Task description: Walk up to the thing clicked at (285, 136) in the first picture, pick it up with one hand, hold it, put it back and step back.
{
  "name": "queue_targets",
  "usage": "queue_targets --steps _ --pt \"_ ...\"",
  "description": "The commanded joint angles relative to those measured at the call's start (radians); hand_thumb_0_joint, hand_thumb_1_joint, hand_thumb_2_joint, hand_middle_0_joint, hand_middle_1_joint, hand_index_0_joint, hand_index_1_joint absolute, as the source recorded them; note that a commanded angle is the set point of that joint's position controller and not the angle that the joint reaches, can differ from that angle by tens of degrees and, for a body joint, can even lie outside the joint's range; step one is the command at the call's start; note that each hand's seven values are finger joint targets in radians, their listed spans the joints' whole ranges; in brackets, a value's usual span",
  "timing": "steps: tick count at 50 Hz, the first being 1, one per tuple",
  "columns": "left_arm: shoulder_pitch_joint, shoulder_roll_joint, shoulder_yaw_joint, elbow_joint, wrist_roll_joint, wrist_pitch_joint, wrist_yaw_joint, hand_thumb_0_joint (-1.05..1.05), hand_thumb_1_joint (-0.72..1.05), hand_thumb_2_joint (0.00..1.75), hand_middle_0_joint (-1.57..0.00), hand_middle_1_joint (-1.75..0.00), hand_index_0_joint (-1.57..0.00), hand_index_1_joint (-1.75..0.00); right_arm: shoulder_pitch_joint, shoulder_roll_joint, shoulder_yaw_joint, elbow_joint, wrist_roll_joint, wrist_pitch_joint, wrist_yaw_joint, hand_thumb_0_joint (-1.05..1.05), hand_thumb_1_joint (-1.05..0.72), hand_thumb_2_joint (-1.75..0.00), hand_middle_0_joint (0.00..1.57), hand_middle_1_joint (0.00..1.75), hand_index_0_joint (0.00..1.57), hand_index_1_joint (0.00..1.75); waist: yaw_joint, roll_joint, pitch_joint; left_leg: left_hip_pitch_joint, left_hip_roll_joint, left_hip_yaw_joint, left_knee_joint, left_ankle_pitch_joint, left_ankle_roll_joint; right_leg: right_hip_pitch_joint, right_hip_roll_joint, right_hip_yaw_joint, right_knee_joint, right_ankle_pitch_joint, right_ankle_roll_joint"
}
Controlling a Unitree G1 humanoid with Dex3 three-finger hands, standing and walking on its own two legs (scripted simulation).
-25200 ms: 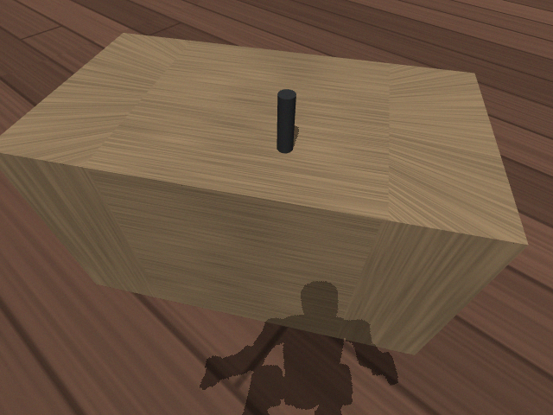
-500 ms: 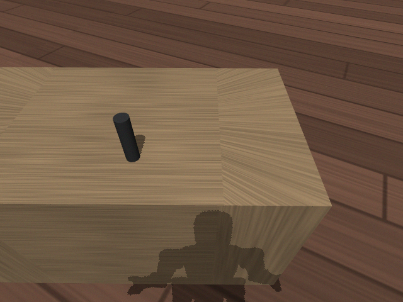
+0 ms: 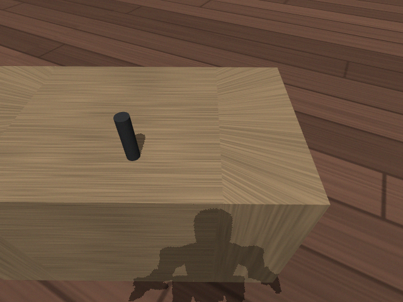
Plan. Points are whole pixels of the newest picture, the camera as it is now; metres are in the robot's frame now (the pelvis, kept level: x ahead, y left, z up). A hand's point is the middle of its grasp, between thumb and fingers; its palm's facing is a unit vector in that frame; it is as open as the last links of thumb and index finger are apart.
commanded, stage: home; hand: left
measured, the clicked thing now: (128, 138) +0.53 +0.20 -0.01
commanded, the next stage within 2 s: stand in 0.84 s
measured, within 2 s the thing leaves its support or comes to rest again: neither
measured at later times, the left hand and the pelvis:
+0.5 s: hand out of the picture +0.09 +0.25 -0.16, palm faces -0.05 -0.93 -0.35, open 17.6 cm; pelvis +0.02 +0.00 +0.00, yaw +0 degrees
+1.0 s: hand out of the picture +0.10 +0.25 -0.16, palm faces -0.04 -0.94 -0.35, open 17.5 cm; pelvis +0.03 +0.00 +0.00, yaw +0 degrees
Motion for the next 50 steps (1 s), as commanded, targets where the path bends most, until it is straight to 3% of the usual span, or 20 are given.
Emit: queue_targets --steps 1,4,10,14,15,18,23,28,33,35,36,37,40,42,44,47,48,50 --pt "-0.040 0.217 0.042 -0.058 -0.003 -0.029 0.012 0.00 -0.58 0.04 -0.05 -0.05 -0.05 -0.05 -0.041 -0.206 -0.037 -0.057 0.008 -0.028 -0.017 0.00 -0.90 -0.90 0.20 0.30 0.20 0.30 -0.009 -0.003 -0.036 0.099 0.114 -0.131 -0.060 -0.030 0.018 -0.086 -0.117 0.109 -0.099 0.037 -0.037" --pt "-0.048 0.211 0.040 -0.058 -0.004 -0.027 0.013 0.00 -0.59 0.04 -0.04 -0.05 -0.05 -0.05 -0.054 -0.211 -0.034 -0.057 0.010 -0.029 -0.018 0.00 -0.90 -0.90 0.20 0.30 0.20 0.30 -0.006 -0.003 -0.042 0.105 0.120 -0.129 -0.057 0.029 0.019 -0.062 -0.119 0.101 -0.088 0.090 -0.034" --pt "-0.056 0.212 0.046 -0.049 -0.006 -0.019 0.011 0.00 -0.59 0.04 -0.05 -0.05 -0.05 -0.05 -0.049 -0.215 -0.033 -0.048 0.008 -0.025 -0.019 0.00 -0.90 -0.90 0.20 0.30 0.20 0.30 -0.007 0.004 0.004 0.071 0.117 -0.134 -0.089 -0.083 0.012 -0.086 -0.108 0.094 -0.100 -0.012 -0.034" --pt "-0.062 0.216 0.051 -0.053 -0.007 -0.021 0.010 0.00 -0.59 0.03 -0.04 -0.05 -0.04 -0.04 -0.052 -0.216 -0.034 -0.050 0.008 -0.029 -0.020 0.00 -0.90 -0.90 0.20 0.30 0.20 0.30 -0.003 0.000 -0.033 0.087 0.119 -0.129 -0.080 -0.024 0.016 -0.046 -0.116 0.097 -0.096 0.044 -0.035" --pt "-0.061 0.212 0.047 -0.051 -0.006 -0.023 0.010 0.00 -0.60 0.03 -0.04 -0.04 -0.04 -0.04 -0.065 -0.214 -0.034 -0.051 0.010 -0.029 -0.020 0.00 -0.90 -0.90 0.20 0.30 0.20 0.30 -0.001 -0.017 -0.035 0.102 0.119 -0.126 -0.066 0.033 0.016 -0.041 -0.123 0.101 -0.099 0.093 -0.034" --pt "-0.073 0.213 0.051 -0.055 -0.009 -0.022 0.010 0.00 -0.58 0.04 -0.05 -0.05 -0.05 -0.05 -0.054 -0.214 -0.032 -0.047 0.009 -0.030 -0.021 0.00 -0.90 -0.90 0.20 0.30 0.20 0.30 -0.005 -0.010 -0.028 0.101 0.119 -0.123 -0.071 0.034 0.013 -0.043 -0.121 0.098 -0.101 0.086 -0.032" --pt "-0.078 0.214 0.054 -0.060 -0.011 -0.022 0.012 0.00 -0.60 0.03 -0.04 -0.04 -0.04 -0.04 -0.058 -0.215 -0.032 -0.048 0.011 -0.035 -0.025 0.00 -0.89 -0.90 0.20 0.30 0.20 0.30 -0.001 0.003 -0.091 0.140 0.131 -0.113 -0.041 0.204 0.015 0.013 -0.129 0.092 -0.083 0.231 -0.026" --pt "-0.087 0.209 0.053 -0.058 -0.011 -0.020 0.012 0.00 -0.57 0.04 -0.05 -0.05 -0.05 -0.05 -0.062 -0.217 -0.032 -0.046 0.010 -0.030 -0.026 0.00 -0.90 -0.90 0.20 0.30 0.20 0.30 -0.003 -0.017 -0.066 0.134 0.129 -0.110 -0.045 0.173 0.014 0.001 -0.129 0.085 -0.096 0.214 -0.024" --pt "-0.090 0.211 0.055 -0.057 -0.009 -0.017 0.011 0.00 -0.59 0.03 -0.04 -0.05 -0.04 -0.04 -0.073 -0.217 -0.032 -0.045 0.009 -0.027 -0.025 0.00 -0.90 -0.90 0.20 0.30 0.20 0.30 -0.006 0.002 -0.038 0.123 0.123 -0.116 -0.066 0.069 0.008 -0.030 -0.125 0.089 -0.121 0.118 -0.026" --pt "-0.090 0.216 0.058 -0.064 -0.009 -0.022 0.012 0.00 -0.60 0.03 -0.04 -0.04 -0.04 -0.04 -0.070 -0.221 -0.034 -0.048 0.009 -0.031 -0.024 0.00 -0.90 -0.90 0.20 0.30 0.20 0.30 -0.003 -0.005 -0.075 0.138 0.130 -0.113 -0.049 0.166 0.014 0.006 -0.131 0.086 -0.108 0.207 -0.026" --pt "-0.084 0.208 0.056 -0.059 -0.009 -0.021 0.011 0.00 -0.59 0.04 -0.05 -0.05 -0.04 -0.05 -0.073 -0.218 -0.033 -0.049 0.010 -0.030 -0.024 0.00 -0.90 -0.90 0.20 0.30 0.20 0.30 -0.003 0.000 -0.060 0.131 0.128 -0.111 -0.051 0.143 0.013 -0.006 -0.129 0.083 -0.110 0.181 -0.022" --pt "-0.088 0.214 0.057 -0.061 -0.007 -0.023 0.012 0.00 -0.58 0.04 -0.05 -0.05 -0.05 -0.05 -0.076 -0.215 -0.034 -0.051 0.009 -0.031 -0.024 0.00 -0.89 -0.90 0.20 0.30 0.20 0.30 -0.003 -0.010 -0.081 0.147 0.133 -0.110 -0.040 0.182 0.018 0.013 -0.132 0.083 -0.103 0.223 -0.024" --pt "-0.092 0.211 0.056 -0.059 -0.011 -0.022 0.012 0.00 -0.58 0.04 -0.05 -0.05 -0.05 -0.05 -0.072 -0.210 -0.031 -0.047 0.010 -0.028 -0.024 0.00 -0.90 -0.90 0.20 0.30 0.20 0.30 -0.008 -0.017 -0.049 0.122 0.126 -0.113 -0.060 0.123 0.012 -0.005 -0.127 0.082 -0.116 0.167 -0.023" --pt "-0.098 0.214 0.058 -0.064 -0.010 -0.020 0.012 0.00 -0.60 0.03 -0.04 -0.04 -0.04 -0.04 -0.078 -0.214 -0.033 -0.051 0.008 -0.030 -0.024 0.00 -0.90 -0.90 0.20 0.30 0.20 0.30 -0.004 -0.014 -0.064 0.139 0.133 -0.113 -0.053 0.164 0.013 0.000 -0.129 0.082 -0.109 0.187 -0.027" --pt "-0.086 0.210 0.056 -0.062 -0.008 -0.019 0.011 0.00 -0.59 0.03 -0.04 -0.04 -0.04 -0.05 -0.084 -0.223 -0.036 -0.048 0.009 -0.028 -0.025 0.00 -0.90 -0.90 0.20 0.30 0.20 0.30 -0.005 0.004 -0.047 0.130 0.126 -0.114 -0.062 0.102 0.012 -0.017 -0.125 0.080 -0.122 0.137 -0.026" --pt "-0.090 0.214 0.057 -0.064 -0.009 -0.021 0.012 0.00 -0.58 0.04 -0.05 -0.05 -0.04 -0.05 -0.077 -0.213 -0.033 -0.050 0.010 -0.029 -0.022 0.00 -0.90 -0.90 0.20 0.30 0.20 0.30 -0.006 -0.020 -0.064 0.135 0.131 -0.114 -0.054 0.155 0.014 0.002 -0.129 0.079 -0.114 0.188 -0.024" --pt "-0.086 0.213 0.057 -0.067 -0.009 -0.022 0.011 0.00 -0.50 0.12 -0.13 -0.13 -0.12 -0.13 -0.081 -0.218 -0.036 -0.052 0.011 -0.031 -0.024 0.00 -0.90 -0.90 0.20 0.30 0.20 0.30 -0.005 -0.013 -0.084 0.161 0.133 -0.109 -0.042 0.187 0.016 0.008 -0.132 0.081 -0.107 0.222 -0.026" --pt "-0.084 0.212 0.056 -0.066 -0.009 -0.021 0.011 0.00 -0.34 0.28 -0.20 -0.29 -0.20 -0.29 -0.078 -0.220 -0.036 -0.049 0.010 -0.030 -0.024 0.00 -0.90 -0.90 0.20 0.30 0.20 0.30 -0.007 -0.001 -0.069 0.144 0.129 -0.110 -0.053 0.145 0.015 0.000 -0.130 0.080 -0.117 0.181 -0.026"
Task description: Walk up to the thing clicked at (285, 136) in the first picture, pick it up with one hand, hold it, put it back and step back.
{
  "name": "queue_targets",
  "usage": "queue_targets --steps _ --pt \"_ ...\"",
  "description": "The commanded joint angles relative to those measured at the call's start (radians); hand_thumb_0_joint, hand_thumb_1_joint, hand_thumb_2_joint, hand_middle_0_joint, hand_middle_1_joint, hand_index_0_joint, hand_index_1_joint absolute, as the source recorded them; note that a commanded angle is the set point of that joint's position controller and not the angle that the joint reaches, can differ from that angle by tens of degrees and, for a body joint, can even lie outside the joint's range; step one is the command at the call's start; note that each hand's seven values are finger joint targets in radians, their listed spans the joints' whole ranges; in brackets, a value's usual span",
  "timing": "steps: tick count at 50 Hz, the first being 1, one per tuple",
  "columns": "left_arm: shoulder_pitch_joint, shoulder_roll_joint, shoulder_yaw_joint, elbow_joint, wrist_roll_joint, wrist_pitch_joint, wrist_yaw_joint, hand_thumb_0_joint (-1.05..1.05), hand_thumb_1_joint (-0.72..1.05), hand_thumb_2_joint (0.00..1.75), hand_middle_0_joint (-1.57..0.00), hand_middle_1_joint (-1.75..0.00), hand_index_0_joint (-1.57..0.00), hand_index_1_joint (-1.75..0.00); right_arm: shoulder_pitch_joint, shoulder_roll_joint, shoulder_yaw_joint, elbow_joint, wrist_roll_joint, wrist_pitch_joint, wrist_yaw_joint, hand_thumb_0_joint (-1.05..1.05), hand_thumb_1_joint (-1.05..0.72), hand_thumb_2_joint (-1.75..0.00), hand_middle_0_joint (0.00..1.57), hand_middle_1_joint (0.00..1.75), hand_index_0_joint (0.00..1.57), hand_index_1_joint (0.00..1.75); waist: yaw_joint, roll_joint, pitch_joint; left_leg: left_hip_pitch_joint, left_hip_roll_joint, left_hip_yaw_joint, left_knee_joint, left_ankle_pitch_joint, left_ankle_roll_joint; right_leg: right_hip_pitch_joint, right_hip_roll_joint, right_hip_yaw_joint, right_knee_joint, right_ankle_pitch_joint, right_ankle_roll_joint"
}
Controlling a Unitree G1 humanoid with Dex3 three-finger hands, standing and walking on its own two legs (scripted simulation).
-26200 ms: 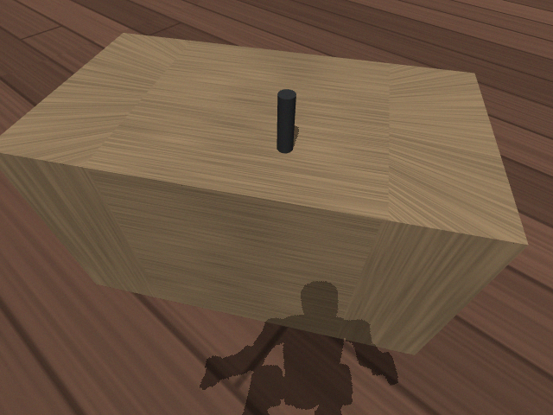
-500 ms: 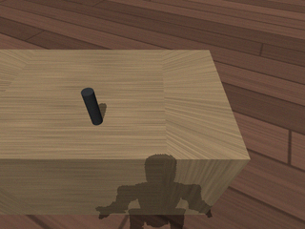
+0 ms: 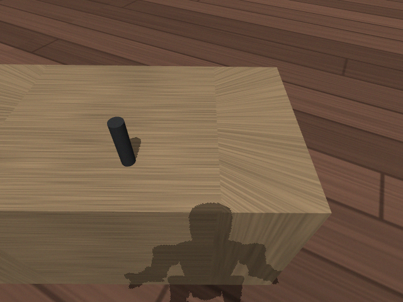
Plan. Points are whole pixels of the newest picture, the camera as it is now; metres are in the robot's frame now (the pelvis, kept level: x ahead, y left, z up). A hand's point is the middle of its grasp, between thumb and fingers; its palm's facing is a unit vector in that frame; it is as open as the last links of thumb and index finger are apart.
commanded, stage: stand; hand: left
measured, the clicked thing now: (122, 143) +0.51 +0.21 -0.01
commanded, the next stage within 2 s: none
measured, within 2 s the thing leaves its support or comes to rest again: neither
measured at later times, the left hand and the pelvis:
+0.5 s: hand out of the picture +0.06 +0.26 -0.16, palm faces -0.04 -0.94 -0.34, open 8.0 cm; pelvis +0.00 +0.00 +0.00, yaw +0 degrees
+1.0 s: hand out of the picture +0.07 +0.25 -0.16, palm faces -0.04 -0.94 -0.34, open 7.4 cm; pelvis +0.00 +0.00 +0.00, yaw +0 degrees
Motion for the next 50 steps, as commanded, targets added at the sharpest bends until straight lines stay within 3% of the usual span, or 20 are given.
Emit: queue_targets --steps 1,3,8,10,16,17,19,20,28,31,34,37,42,46,50 --pt "-0.027 0.214 0.042 -0.058 -0.003 -0.024 0.011 0.00 -0.26 0.36 -0.20 -0.30 -0.20 -0.30 -0.041 -0.214 -0.041 -0.056 0.006 -0.025 -0.016 0.00 -0.90 -0.90 0.20 0.30 0.20 0.30 -0.002 0.002 -0.070 0.101 0.130 -0.114 -0.017 0.184 0.019 -0.067 -0.132 0.081 -0.042 0.195 -0.025" --pt "-0.030 0.215 0.044 -0.057 -0.004 -0.023 0.009 0.00 -0.10 0.52 -0.20 -0.30 -0.20 -0.30 -0.031 -0.214 -0.040 -0.055 0.004 -0.023 -0.016 0.00 -0.90 -0.90 0.20 0.30 0.20 0.30 -0.004 0.013 -0.061 0.082 0.125 -0.114 -0.032 0.124 0.019 -0.066 -0.131 0.081 -0.048 0.143 -0.026" --pt "-0.025 0.217 0.044 -0.060 -0.001 -0.023 0.009 0.00 0.30 0.90 -0.20 -0.30 -0.20 -0.30 -0.030 -0.208 -0.039 -0.060 0.005 -0.027 -0.015 0.00 -0.90 -0.90 0.20 0.30 0.20 0.30 -0.003 -0.004 -0.068 0.092 0.131 -0.116 -0.027 0.185 0.020 -0.063 -0.130 0.076 -0.037 0.175 -0.027" --pt "-0.013 0.210 0.042 -0.058 -0.002 -0.021 0.008 0.00 0.46 0.90 -0.20 -0.30 -0.20 -0.30 -0.033 -0.220 -0.041 -0.057 0.005 -0.026 -0.016 0.00 -0.90 -0.90 0.20 0.30 0.20 0.30 0.000 0.021 -0.056 0.088 0.125 -0.117 -0.035 0.119 0.020 -0.079 -0.127 0.076 -0.049 0.124 -0.024" --pt "-0.017 0.216 0.046 -0.061 -0.001 -0.020 0.005 0.00 0.90 0.90 -0.20 -0.30 -0.20 -0.30 -0.030 -0.220 -0.044 -0.056 0.004 -0.024 -0.015 0.00 -0.90 -0.90 0.20 0.30 0.20 0.30 -0.002 0.020 -0.044 0.074 0.125 -0.126 -0.048 0.057 0.022 -0.085 -0.127 0.079 -0.052 0.074 -0.030" --pt "-0.018 0.214 0.045 -0.060 0.000 -0.020 0.006 0.00 0.90 0.90 -0.20 -0.30 -0.20 -0.30 -0.036 -0.212 -0.043 -0.059 0.005 -0.025 -0.014 0.00 -0.90 -0.90 0.20 0.30 0.20 0.30 -0.002 0.007 -0.049 0.077 0.127 -0.129 -0.044 0.092 0.021 -0.085 -0.127 0.074 -0.049 0.091 -0.030" --pt "-0.014 0.213 0.046 -0.059 -0.001 -0.019 0.005 0.00 0.90 0.90 -0.20 -0.30 -0.20 -0.30 -0.023 -0.215 -0.043 -0.055 0.004 -0.025 -0.014 0.00 -0.90 -0.90 0.20 0.30 0.20 0.30 -0.003 0.018 -0.043 0.063 0.121 -0.128 -0.058 0.040 0.019 -0.084 -0.125 0.078 -0.054 0.061 -0.030" --pt "-0.010 0.214 0.045 -0.063 0.000 -0.022 0.004 0.00 0.90 0.90 -0.20 -0.30 -0.20 -0.30 -0.033 -0.218 -0.045 -0.060 0.004 -0.026 -0.014 0.00 -0.90 -0.90 0.20 0.30 0.20 0.30 0.000 0.011 -0.051 0.081 0.125 -0.127 -0.045 0.089 0.023 -0.086 -0.129 0.078 -0.050 0.097 -0.031" --pt "-0.017 0.212 0.045 -0.066 -0.003 -0.021 0.007 0.00 0.90 0.90 -0.20 -0.30 -0.20 -0.30 -0.020 -0.218 -0.044 -0.057 0.006 -0.030 -0.017 0.00 -0.90 -0.90 0.20 0.30 0.20 0.30 -0.001 0.000 -0.077 0.098 0.130 -0.121 -0.028 0.190 0.022 -0.059 -0.131 0.075 -0.033 0.165 -0.029" --pt "-0.009 0.211 0.045 -0.064 -0.003 -0.017 0.005 0.00 0.90 0.90 -0.20 -0.30 -0.20 -0.30 -0.022 -0.222 -0.045 -0.056 0.005 -0.027 -0.018 0.00 -0.90 -0.90 0.20 0.30 0.20 0.30 -0.001 0.020 -0.059 0.086 0.125 -0.122 -0.042 0.116 0.020 -0.075 -0.130 0.076 -0.042 0.105 -0.031" --pt "-0.013 0.215 0.044 -0.069 0.000 -0.020 0.006 0.00 0.90 0.90 -0.20 -0.30 -0.20 -0.30 -0.032 -0.218 -0.044 -0.060 0.007 -0.030 -0.018 0.00 -0.90 -0.90 0.20 0.30 0.20 0.30 0.002 0.003 -0.083 0.113 0.132 -0.119 -0.017 0.222 0.022 -0.062 -0.134 0.072 -0.030 0.195 -0.029" --pt "-0.016 0.212 0.043 -0.064 -0.002 -0.018 0.007 0.00 0.90 0.90 -0.20 -0.30 -0.20 -0.30 -0.023 -0.217 -0.043 -0.054 0.005 -0.027 -0.017 0.00 -0.90 -0.90 0.20 0.30 0.20 0.30 -0.003 0.000 -0.050 0.083 0.126 -0.121 -0.034 0.138 0.018 -0.075 -0.131 0.076 -0.045 0.128 -0.027" --pt "-0.012 0.214 0.043 -0.069 -0.002 -0.021 0.004 0.00 0.90 0.90 -0.20 -0.30 -0.20 -0.30 -0.028 -0.215 -0.042 -0.059 0.006 -0.029 -0.015 0.00 -0.90 -0.90 0.20 0.30 0.20 0.30 0.000 0.012 -0.062 0.095 0.127 -0.119 -0.031 0.161 0.018 -0.070 -0.133 0.076 -0.044 0.151 -0.029" --pt "-0.018 0.213 0.045 -0.069 -0.002 -0.020 0.005 0.00 0.90 0.90 -0.20 -0.30 -0.20 -0.30 -0.024 -0.218 -0.044 -0.058 0.006 -0.026 -0.015 0.00 -0.90 -0.90 0.20 0.30 0.20 0.30 -0.003 0.006 -0.042 0.079 0.124 -0.121 -0.041 0.097 0.019 -0.082 -0.133 0.080 -0.055 0.105 -0.029" --pt "-0.017 0.218 0.048 -0.072 -0.001 -0.021 0.005 0.00 0.90 0.90 -0.20 -0.30 -0.20 -0.30 -0.034 -0.220 -0.046 -0.061 0.005 -0.029 -0.016 0.00 -0.90 -0.90 0.20 0.30 0.20 0.30 0.003 0.011 -0.075 0.099 0.130 -0.121 -0.030 0.154 0.022 -0.063 -0.135 0.078 -0.044 0.148 -0.032"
